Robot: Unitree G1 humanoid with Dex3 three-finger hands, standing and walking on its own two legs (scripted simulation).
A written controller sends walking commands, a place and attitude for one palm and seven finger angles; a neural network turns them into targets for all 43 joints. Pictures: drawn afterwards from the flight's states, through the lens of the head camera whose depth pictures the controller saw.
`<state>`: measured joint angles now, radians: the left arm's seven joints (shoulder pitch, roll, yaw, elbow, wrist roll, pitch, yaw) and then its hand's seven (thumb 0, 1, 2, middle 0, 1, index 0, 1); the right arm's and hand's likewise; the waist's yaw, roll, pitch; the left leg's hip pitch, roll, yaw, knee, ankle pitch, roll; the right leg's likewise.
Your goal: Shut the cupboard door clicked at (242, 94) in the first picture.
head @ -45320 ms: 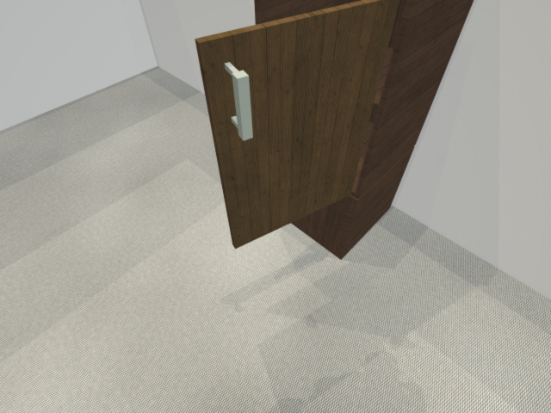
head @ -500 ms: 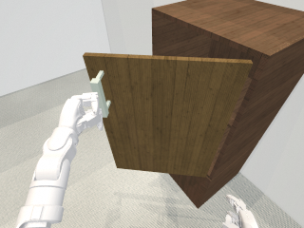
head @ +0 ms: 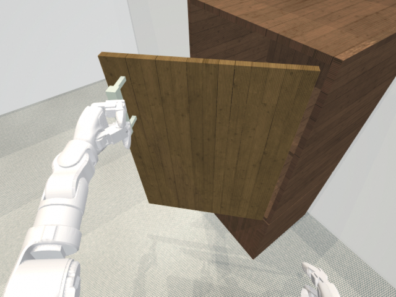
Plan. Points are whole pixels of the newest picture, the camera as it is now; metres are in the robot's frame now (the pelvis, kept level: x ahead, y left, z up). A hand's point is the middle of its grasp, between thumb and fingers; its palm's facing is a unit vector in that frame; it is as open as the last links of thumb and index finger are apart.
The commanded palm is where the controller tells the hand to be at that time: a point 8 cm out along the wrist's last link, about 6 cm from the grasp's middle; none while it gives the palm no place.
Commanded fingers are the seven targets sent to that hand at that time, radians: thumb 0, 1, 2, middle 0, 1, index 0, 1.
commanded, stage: push the door shut along its arc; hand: left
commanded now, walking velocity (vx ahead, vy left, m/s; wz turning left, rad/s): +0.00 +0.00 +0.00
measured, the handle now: (124, 107) +0.47 +0.18 +0.15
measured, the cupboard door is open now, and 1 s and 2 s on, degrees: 44 30 19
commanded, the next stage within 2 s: pull the fist back off the door in 1.52 s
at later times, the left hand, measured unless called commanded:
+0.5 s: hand (140, 111) +0.45 +0.14 +0.16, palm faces -0.24 -0.97 -0.04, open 3.1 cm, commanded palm +0.45 +0.19 +0.15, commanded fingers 0.00 0.90 0.90 -1.30 -1.50 -1.30 -1.50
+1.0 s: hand (163, 97) +0.49 +0.10 +0.16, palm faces -0.39 -0.92 -0.02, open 3.1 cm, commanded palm +0.50 +0.15 +0.15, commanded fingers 0.00 0.90 0.90 -1.30 -1.50 -1.30 -1.50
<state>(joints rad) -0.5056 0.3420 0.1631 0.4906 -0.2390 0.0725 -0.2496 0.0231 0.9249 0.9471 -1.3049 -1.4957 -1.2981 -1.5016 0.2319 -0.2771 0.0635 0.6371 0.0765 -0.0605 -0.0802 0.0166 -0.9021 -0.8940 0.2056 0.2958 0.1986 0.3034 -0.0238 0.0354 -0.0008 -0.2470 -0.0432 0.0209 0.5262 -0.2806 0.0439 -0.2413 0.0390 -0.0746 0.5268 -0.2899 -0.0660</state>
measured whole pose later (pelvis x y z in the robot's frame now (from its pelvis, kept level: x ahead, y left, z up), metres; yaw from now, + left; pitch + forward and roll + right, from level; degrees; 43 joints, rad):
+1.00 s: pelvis +0.01 +0.02 -0.01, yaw -1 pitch +10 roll +0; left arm -1.04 0.40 0.15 1.16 -0.20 -0.18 -0.44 0.02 0.90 0.90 -1.30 -1.50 -1.30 -1.50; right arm 0.37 -0.31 0.02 0.73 0.03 -0.09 -0.06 0.01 -0.90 -0.89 0.21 0.30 0.20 0.30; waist -0.14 0.03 -0.05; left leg -0.48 -0.05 0.04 0.64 -0.33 0.07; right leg -0.47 0.03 -0.06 0.64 -0.34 -0.05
